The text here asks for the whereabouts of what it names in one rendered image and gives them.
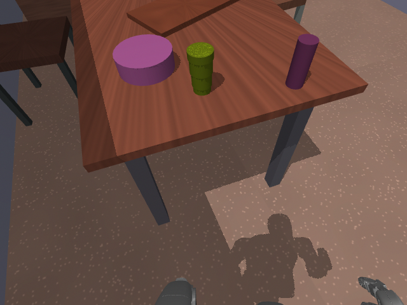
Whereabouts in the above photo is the chair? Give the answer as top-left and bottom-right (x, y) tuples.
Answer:
(0, 16), (78, 126)
(272, 0), (307, 24)

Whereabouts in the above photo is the right robot hand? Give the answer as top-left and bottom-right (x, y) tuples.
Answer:
(358, 277), (404, 305)

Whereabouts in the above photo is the table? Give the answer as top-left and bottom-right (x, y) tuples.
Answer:
(71, 0), (368, 225)

